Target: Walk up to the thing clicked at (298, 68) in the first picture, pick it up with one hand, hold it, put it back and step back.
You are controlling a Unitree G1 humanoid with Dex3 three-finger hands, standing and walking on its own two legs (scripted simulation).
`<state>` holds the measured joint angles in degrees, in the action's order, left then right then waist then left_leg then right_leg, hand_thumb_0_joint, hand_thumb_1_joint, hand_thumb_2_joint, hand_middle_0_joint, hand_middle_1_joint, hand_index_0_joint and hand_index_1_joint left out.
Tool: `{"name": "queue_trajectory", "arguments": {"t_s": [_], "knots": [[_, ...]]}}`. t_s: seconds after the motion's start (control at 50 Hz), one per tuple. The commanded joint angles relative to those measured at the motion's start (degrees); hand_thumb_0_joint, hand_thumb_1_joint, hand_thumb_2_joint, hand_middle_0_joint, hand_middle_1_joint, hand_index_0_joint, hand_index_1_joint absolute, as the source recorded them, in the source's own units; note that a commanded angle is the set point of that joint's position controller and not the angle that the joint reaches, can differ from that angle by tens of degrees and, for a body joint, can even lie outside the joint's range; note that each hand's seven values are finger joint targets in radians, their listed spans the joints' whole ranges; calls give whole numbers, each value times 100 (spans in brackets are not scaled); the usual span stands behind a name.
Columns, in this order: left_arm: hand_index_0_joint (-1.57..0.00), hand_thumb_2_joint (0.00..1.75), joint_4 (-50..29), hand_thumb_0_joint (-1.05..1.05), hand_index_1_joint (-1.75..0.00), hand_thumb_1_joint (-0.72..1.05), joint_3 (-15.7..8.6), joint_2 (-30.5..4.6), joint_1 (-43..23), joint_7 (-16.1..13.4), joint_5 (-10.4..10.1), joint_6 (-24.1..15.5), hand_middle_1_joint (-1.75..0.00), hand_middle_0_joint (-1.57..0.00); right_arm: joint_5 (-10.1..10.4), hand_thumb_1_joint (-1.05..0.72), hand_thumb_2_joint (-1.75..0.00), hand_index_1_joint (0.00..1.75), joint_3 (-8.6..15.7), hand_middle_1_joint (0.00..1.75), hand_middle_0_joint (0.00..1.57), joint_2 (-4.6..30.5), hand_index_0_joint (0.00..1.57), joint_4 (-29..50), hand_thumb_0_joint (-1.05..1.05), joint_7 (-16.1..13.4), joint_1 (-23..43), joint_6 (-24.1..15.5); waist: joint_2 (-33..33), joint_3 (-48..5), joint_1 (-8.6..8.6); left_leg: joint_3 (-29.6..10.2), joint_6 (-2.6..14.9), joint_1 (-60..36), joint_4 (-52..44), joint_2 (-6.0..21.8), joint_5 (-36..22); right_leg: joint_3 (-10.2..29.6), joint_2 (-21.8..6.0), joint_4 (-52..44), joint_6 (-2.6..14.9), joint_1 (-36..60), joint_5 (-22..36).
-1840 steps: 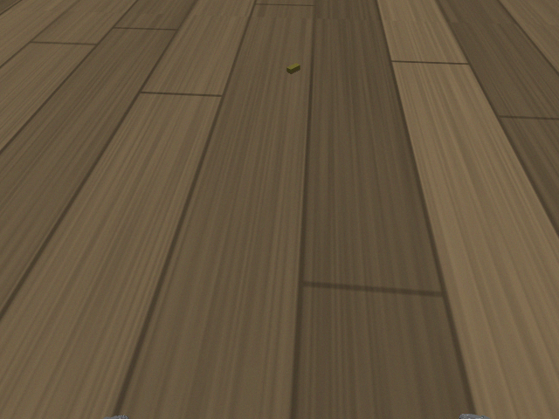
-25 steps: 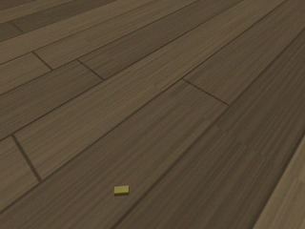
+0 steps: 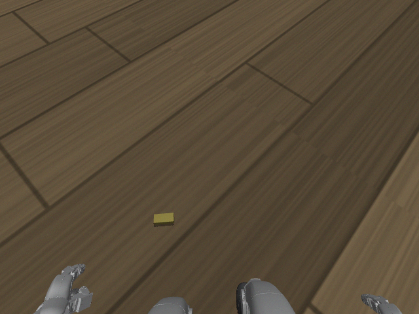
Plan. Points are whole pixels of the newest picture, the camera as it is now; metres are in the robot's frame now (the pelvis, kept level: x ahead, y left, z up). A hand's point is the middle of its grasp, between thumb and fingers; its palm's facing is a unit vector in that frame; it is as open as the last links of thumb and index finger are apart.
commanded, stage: step back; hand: left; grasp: from above
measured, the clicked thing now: (164, 218) +0.48 +0.20 -0.74
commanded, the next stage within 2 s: none
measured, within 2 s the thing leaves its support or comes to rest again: neither
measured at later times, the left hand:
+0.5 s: hand out of the picture +0.05 +0.27 -0.14, palm faces -0.08 -0.91 -0.40, open 7.4 cm
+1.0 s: hand out of the picture -0.11 +0.32 -0.15, palm faces -0.03 -0.94 -0.34, open 7.4 cm
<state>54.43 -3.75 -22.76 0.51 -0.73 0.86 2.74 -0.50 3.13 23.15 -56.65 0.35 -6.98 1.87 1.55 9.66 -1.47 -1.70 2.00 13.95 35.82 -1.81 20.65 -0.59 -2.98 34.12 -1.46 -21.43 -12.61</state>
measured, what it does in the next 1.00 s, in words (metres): walks backwards: right foot, then left foot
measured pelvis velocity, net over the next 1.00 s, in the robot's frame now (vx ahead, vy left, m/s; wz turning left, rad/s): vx -0.21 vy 0.05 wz -0.06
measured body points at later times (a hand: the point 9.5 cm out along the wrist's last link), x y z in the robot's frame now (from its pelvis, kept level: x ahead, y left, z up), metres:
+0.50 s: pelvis -0.08 +0.01 +0.00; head -0.02 +0.00 +0.45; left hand +0.05 +0.32 -0.11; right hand +0.01 -0.29 -0.13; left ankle -0.06 +0.12 -0.69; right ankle -0.06 -0.09 -0.72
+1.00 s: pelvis -0.21 +0.05 +0.01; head -0.15 +0.09 +0.46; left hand -0.10 +0.37 -0.13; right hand -0.13 -0.26 -0.08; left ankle -0.17 +0.16 -0.72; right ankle -0.26 -0.11 -0.62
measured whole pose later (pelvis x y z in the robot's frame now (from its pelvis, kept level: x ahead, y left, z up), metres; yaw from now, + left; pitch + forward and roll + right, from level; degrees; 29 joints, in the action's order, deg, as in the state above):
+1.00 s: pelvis -0.21 +0.05 +0.01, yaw -4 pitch -2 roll -2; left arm 46.6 -6.1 -23.7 10.2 -0.2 1.0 4.8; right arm -1.9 1.9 19.4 -49.7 -0.9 -8.9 0.8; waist 3.8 9.3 1.3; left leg -1.2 1.0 16.0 30.3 1.1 12.7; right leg 11.3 7.3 69.7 -1.1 -25.5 -25.9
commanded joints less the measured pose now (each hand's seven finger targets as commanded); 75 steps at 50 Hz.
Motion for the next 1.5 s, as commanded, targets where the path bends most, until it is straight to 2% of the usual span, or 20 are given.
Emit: {"name": "queue_trajectory", "arguments": {"t_s": [0.0,0.1,0.3,0.36,0.44,0.52,0.66,0.72,0.76,0.78,0.8,0.88,1.02,1.16,1.18,1.2,1.22,1.24,1.32,1.48], "knots": [[-20,90,-630,0,-30,90,-160,-779,23,-135,-68,11,-30,-20,-179,-90,-90,30,385,30,20,1475,20,308,0,-134,-435,-152,-902,-1346,51,-1581,643,-1277,-985,1666,-5532,740,840,2016,351,-592,-2179],[-20,90,-593,0,-30,90,-174,-909,325,-167,-97,39,-30,-20,-150,-90,-90,30,325,30,20,1204,20,709,0,-305,110,-150,-1154,-1365,209,-1061,330,-1557,-785,1294,-5277,1110,880,2751,315,-973,-1437],[-20,90,-821,0,-30,90,-266,-826,560,-89,26,-109,-30,-20,-34,-90,-90,30,371,30,20,1213,20,890,0,-299,-161,-122,-878,-1383,16,-1171,818,-1466,-587,1514,-3811,446,431,360,260,103,-1145],[-20,90,-645,0,-30,90,-336,-875,912,-71,78,-190,-30,-20,17,-90,-90,30,332,30,20,1179,20,935,0,-242,81,-94,-338,-1433,187,-1011,569,-521,-271,1268,-2849,606,384,-805,454,1225,612],[-20,90,-1072,0,-30,90,-463,-1518,463,-55,83,-240,-30,-20,29,-90,-90,30,283,30,20,988,20,899,0,-245,54,-5,1290,-889,276,-477,-227,506,2677,-331,1657,3302,-1882,-1394,2134,482,2371],[-20,90,-1267,0,-30,90,-399,-1024,249,-111,59,-205,-30,-20,57,-90,-90,30,222,30,20,970,20,747,0,-191,-272,-28,393,-938,153,-653,-269,912,3219,-629,988,1710,-973,-1119,1545,829,2616],[-20,90,-1386,0,-30,90,-400,-1110,730,-75,123,-67,-30,-20,3,-90,-90,30,183,30,20,816,20,917,0,-239,-390,-144,1011,-1522,328,-41,-342,751,217,-20,740,1341,-760,-438,1248,2218,2713],[-20,90,-1488,0,-30,90,-361,-1141,611,-1,22,54,-30,-20,-100,-90,-90,30,289,30,20,836,20,772,0,-215,-678,-188,758,-1459,78,90,-220,-367,-1568,22,-1224,1193,-400,54,789,1268,1567],[-20,90,-1552,0,-30,90,-286,-744,668,-3,-12,53,-30,-20,-277,-90,-90,30,480,30,20,1728,20,874,0,-188,-450,-195,-1325,-1178,104,-2484,498,-949,-1931,1930,-1741,707,955,1480,308,-890,-1686],[-20,90,-1566,0,-30,90,-433,-1041,273,-100,90,53,-30,-20,-177,-90,-90,30,536,30,20,2053,20,994,0,-166,-303,-193,-1531,-913,-212,-2910,1358,405,-2060,2679,-1638,1039,915,2603,169,-371,-2506],[-20,90,-1528,0,-30,90,-463,-1165,226,-110,122,49,-30,-20,-174,-90,-90,30,528,30,20,1959,20,1070,0,-192,22,-236,-1420,-685,-114,-2977,1531,854,-2113,2749,-1596,1253,771,3376,179,-237,-2276],[-20,90,-1141,0,-30,90,-493,-1025,1152,-6,-12,74,-30,-20,-185,-90,-90,30,313,30,20,1168,20,1198,0,-227,385,-289,-881,-812,477,-915,734,-217,-1416,1375,-2816,1319,1082,4025,217,-792,-1301],[-20,90,-1299,0,-30,90,-422,-922,1007,-11,55,21,-30,-20,-82,-90,-90,30,411,30,20,1266,20,1222,0,-276,-453,-258,-1083,-1361,-99,-1090,1199,-1753,-952,1683,-3225,998,716,2401,-181,-843,-1704],[-20,90,-706,0,-30,90,-496,-947,2140,118,96,-34,-30,-20,-83,-90,-90,30,446,30,20,1505,20,1512,0,-224,249,-77,-1251,-1598,414,-767,667,74,-517,1502,-1867,138,375,-770,279,1429,-379],[-20,90,-702,0,-30,90,-529,-1068,2140,122,161,-56,-30,-20,-46,-90,-90,30,393,30,20,1339,20,1503,0,-215,228,-50,-838,-1422,422,-644,367,675,-241,1180,-1091,567,222,-952,398,1546,-272],[-20,90,-840,0,-30,90,-658,-1534,1934,135,241,-76,-30,-20,0,-90,-90,30,324,30,20,1007,20,1551,0,-224,126,-38,564,-1166,371,-375,-39,1771,717,276,278,2273,-813,-1349,755,1541,-512],[-20,90,-1174,0,-30,90,-744,-2136,1338,148,215,-35,-30,-20,29,-90,-90,30,357,30,20,983,20,1590,0,-347,325,-37,1693,-830,595,-195,-269,1456,2162,-388,1528,3191,-1863,-1935,1704,-122,-946],[-20,90,-1375,0,-30,90,-729,-2132,785,113,208,-57,-30,-20,-14,-90,-90,30,455,30,20,1252,20,1457,0,-374,192,-19,1714,-373,434,-609,-268,1018,3081,-132,1452,3568,-2145,-2282,1897,-1202,-1398],[-20,90,-1481,0,-30,90,-557,-1172,252,28,179,-76,-30,-20,63,-90,-90,30,267,30,20,963,20,1037,0,-308,-571,-89,773,-640,-3,-671,-268,1376,3349,-567,409,1031,-602,-1140,978,164,785],[-20,90,-1687,0,-30,90,-498,-1124,803,-93,167,4,-30,-20,-82,-90,-90,30,233,30,20,873,20,1138,0,-312,-775,-219,1084,-1349,349,-63,-230,923,284,115,704,1308,-1161,-246,1317,1948,2486]]}}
